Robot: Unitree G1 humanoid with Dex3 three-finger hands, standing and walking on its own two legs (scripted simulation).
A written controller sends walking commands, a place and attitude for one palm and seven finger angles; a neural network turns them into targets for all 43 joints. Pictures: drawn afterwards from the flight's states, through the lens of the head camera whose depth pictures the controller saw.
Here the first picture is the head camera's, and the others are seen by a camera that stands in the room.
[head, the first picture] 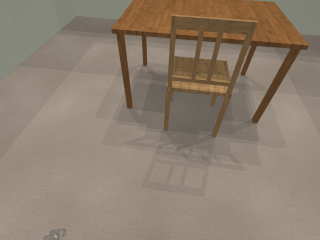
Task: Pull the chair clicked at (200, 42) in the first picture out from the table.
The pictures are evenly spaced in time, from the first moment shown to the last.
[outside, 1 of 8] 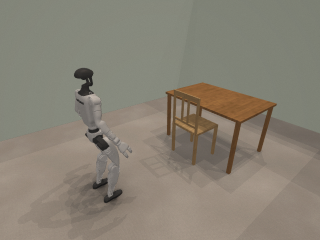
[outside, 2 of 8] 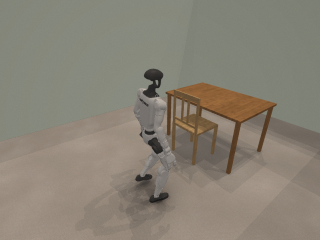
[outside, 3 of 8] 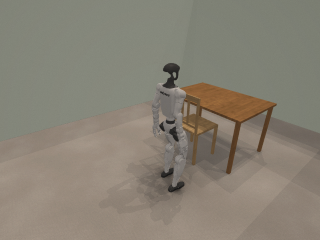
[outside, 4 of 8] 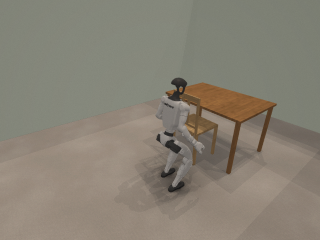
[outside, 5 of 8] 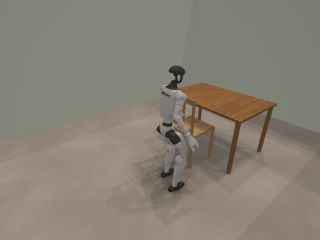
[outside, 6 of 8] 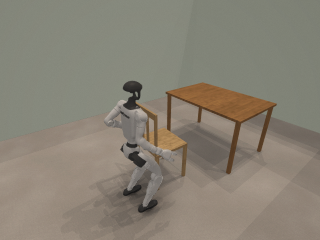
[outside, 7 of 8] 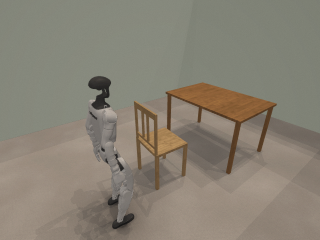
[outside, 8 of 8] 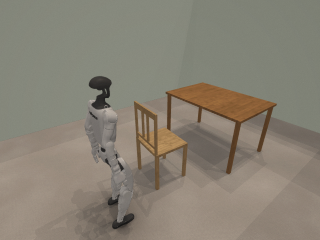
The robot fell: no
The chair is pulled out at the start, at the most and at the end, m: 0.00 0.60 0.60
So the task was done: yes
